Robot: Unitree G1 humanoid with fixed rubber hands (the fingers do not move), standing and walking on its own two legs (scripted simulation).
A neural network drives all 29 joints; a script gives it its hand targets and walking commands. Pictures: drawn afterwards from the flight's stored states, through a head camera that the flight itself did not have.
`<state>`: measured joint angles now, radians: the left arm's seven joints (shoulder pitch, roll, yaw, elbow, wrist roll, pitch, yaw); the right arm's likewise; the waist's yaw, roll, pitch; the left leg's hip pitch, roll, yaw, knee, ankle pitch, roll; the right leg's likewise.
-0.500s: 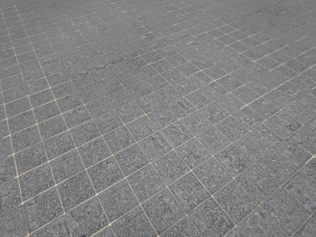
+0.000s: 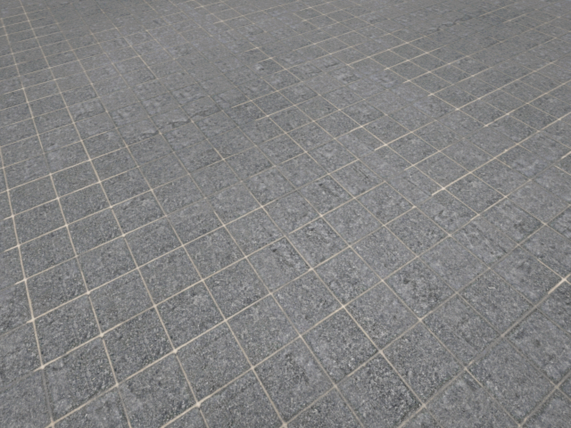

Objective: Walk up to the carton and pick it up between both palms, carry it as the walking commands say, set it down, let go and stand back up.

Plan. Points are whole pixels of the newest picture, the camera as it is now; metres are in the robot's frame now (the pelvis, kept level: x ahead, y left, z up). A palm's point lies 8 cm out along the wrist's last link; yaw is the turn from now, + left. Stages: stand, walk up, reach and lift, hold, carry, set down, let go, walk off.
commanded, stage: stand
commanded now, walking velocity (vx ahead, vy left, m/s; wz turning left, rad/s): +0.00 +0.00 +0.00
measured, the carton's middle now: out of the picture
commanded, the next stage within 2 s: walk up in 0.70 s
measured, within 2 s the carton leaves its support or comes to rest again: neither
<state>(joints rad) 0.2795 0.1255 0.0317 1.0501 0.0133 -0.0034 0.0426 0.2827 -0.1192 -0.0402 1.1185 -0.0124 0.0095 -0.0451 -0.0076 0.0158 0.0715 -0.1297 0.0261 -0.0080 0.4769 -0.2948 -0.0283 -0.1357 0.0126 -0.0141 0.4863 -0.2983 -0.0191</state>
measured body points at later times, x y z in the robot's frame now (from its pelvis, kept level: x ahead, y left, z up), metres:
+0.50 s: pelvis -0.01 -0.01 +0.00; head +0.00 -0.02 +0.45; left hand -0.02 +0.20 -0.16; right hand -0.04 -0.21 -0.17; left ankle -0.02 +0.14 -0.74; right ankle -0.02 -0.11 -0.74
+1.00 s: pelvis -0.02 -0.01 -0.01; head +0.01 -0.01 +0.44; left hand +0.00 +0.21 -0.16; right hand -0.02 -0.24 -0.17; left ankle -0.03 +0.13 -0.73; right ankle -0.02 -0.11 -0.74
